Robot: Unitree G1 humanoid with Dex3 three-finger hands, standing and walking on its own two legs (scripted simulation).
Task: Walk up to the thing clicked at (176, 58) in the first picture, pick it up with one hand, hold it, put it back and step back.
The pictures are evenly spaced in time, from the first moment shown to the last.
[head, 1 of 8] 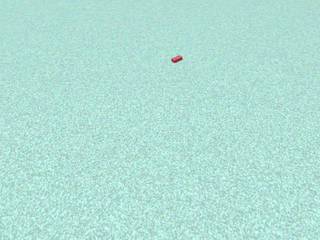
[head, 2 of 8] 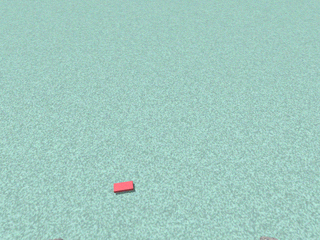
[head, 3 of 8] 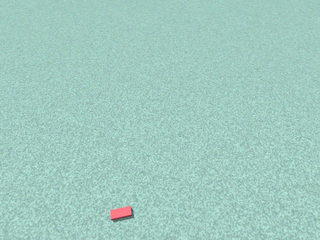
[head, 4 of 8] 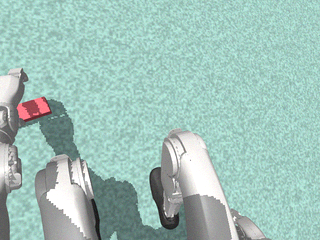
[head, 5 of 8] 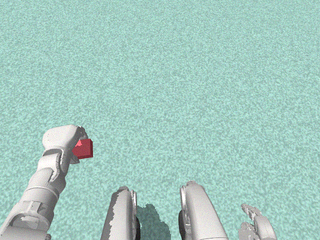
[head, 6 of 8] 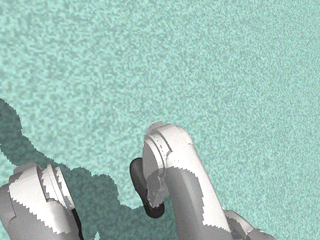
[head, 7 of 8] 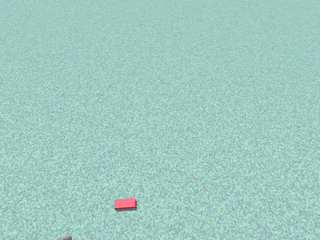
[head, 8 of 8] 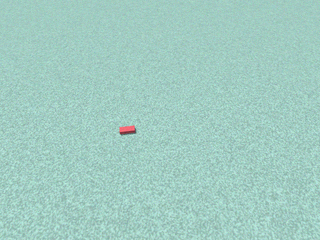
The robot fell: no
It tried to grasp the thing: yes
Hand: left
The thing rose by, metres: 0.69
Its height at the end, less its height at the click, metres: +0.00
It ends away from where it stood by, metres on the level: 0.02
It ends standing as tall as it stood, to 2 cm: yes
